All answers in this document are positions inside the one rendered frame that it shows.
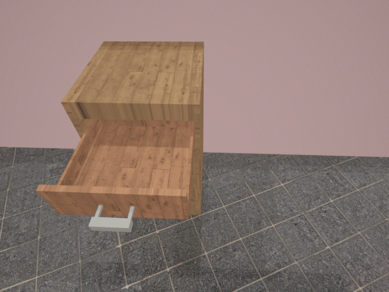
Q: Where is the handle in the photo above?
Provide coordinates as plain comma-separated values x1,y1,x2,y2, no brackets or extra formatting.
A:
88,204,135,232

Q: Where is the cabinet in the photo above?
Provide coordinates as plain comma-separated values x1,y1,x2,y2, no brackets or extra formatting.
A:
61,41,204,215

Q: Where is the drawer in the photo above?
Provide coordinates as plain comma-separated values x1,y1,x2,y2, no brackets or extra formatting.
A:
36,119,195,220

